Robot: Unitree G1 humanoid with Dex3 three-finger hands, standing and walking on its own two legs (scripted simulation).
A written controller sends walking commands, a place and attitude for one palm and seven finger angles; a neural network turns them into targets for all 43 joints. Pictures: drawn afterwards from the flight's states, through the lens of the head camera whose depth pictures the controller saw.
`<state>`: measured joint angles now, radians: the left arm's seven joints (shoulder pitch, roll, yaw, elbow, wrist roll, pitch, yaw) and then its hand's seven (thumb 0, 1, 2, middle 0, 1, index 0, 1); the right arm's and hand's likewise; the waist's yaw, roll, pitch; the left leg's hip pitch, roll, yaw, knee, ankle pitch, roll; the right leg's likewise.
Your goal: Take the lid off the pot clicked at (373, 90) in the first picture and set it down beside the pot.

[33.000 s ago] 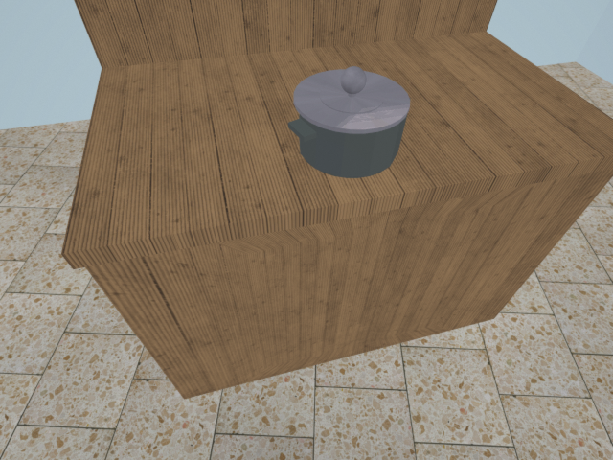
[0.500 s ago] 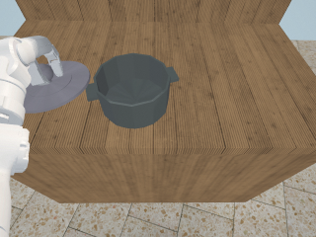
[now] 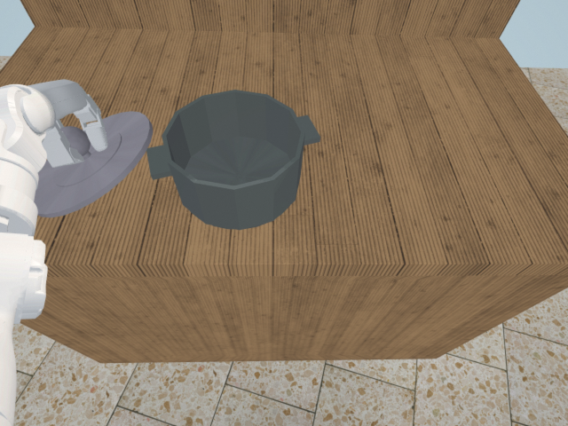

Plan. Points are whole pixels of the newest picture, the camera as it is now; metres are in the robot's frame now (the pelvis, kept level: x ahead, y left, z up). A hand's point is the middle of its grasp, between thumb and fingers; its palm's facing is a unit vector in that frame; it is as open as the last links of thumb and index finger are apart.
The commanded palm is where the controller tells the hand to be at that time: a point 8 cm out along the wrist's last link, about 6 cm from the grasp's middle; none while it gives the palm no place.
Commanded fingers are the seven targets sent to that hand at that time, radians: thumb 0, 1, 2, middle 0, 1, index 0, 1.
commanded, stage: lower the lid onto the table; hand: left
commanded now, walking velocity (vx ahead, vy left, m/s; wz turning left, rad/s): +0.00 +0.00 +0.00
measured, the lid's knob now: (72, 142) +0.50 +0.28 +0.11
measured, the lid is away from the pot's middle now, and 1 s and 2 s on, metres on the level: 0.22 0.22 0.22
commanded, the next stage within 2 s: open the fingers wide in 0.34 s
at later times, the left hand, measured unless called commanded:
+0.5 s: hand (75, 159) +0.47 +0.27 +0.10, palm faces -0.48 -0.08 -0.87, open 6.2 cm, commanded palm +0.49 +0.27 +0.17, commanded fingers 0.00 0.58 0.99 -0.79 -0.98 -0.88 -1.02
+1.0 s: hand (78, 170) +0.45 +0.26 +0.10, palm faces -0.42 -0.07 -0.90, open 6.9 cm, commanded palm +0.48 +0.26 +0.17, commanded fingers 0.00 0.14 0.81 -0.51 -0.85 -0.53 -0.87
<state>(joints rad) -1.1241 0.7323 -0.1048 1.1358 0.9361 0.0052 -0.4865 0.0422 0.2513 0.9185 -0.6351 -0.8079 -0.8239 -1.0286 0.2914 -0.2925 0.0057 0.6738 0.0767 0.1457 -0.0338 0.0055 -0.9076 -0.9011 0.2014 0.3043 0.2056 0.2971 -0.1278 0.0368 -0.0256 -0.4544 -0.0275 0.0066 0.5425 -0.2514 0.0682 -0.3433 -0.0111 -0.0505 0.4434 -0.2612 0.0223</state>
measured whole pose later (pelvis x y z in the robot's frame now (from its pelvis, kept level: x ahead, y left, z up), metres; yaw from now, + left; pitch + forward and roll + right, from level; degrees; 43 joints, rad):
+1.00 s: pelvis -0.01 +0.01 +0.00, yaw -1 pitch +10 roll -3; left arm -0.97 0.69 -0.13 1.01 0.92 -0.10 -0.39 -0.01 0.27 0.85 -0.53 -0.85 -0.73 -0.94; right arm 0.29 -0.28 0.01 0.66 0.08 0.19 -0.05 0.01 -0.91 -0.90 0.20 0.30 0.21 0.30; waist -0.10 0.04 -0.05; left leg -0.49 -0.03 0.02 0.58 -0.26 0.08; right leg -0.38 -0.02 -0.04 0.48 -0.27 0.02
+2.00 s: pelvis -0.01 +0.01 +0.00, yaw -1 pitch +10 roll -2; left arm -1.04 0.75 -0.11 0.99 0.94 -0.04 -0.42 0.00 -0.09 0.83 -0.45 -0.69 -0.45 -0.70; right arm 0.29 -0.29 0.01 0.65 0.08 0.23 -0.04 0.01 -0.91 -0.90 0.20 0.30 0.21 0.30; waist -0.11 0.05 -0.05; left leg -0.48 -0.03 0.02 0.56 -0.26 0.08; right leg -0.37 -0.01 -0.03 0.47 -0.26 0.02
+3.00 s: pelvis -0.01 +0.00 +0.00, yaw +0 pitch +9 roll -2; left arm -1.32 0.79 -0.19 1.07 0.96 0.08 -0.54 0.00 -0.10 0.83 -0.45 -0.69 -0.45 -0.70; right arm 0.29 -0.29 0.03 0.66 0.08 0.19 -0.03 0.01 -0.91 -0.90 0.20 0.30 0.20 0.30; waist -0.12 0.04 -0.05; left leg -0.43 -0.04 0.01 0.50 -0.22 0.07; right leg -0.33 -0.02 -0.04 0.41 -0.24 0.03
